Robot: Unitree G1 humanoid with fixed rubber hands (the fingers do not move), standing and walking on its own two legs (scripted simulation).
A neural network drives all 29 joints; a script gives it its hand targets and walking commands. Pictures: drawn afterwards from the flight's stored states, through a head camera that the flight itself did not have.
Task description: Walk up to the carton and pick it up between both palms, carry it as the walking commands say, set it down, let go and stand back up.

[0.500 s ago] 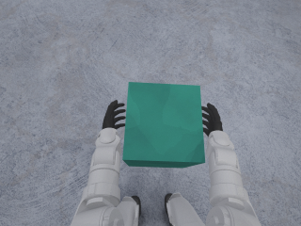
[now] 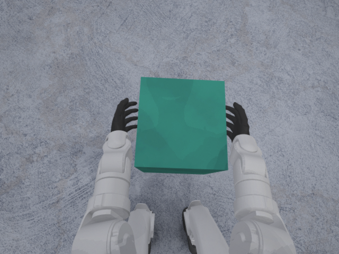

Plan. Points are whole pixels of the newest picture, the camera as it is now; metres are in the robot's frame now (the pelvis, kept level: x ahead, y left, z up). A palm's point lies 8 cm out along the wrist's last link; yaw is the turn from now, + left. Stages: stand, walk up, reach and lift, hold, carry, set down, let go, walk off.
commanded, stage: set down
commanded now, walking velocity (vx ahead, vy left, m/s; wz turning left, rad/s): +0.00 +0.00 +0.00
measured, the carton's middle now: (177, 133) +0.42 -0.03 -0.15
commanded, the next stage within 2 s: none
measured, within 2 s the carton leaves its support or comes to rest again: neither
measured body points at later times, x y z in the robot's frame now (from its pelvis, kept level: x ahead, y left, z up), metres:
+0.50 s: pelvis -0.02 +0.01 -0.08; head +0.22 +0.03 +0.30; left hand +0.46 +0.12 -0.16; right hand +0.42 -0.18 -0.16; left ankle +0.06 +0.11 -0.63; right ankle +0.06 -0.12 -0.63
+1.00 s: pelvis -0.04 +0.01 -0.14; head +0.25 +0.03 +0.20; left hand +0.48 +0.10 -0.24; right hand +0.45 -0.19 -0.23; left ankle +0.06 +0.11 -0.63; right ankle +0.06 -0.12 -0.63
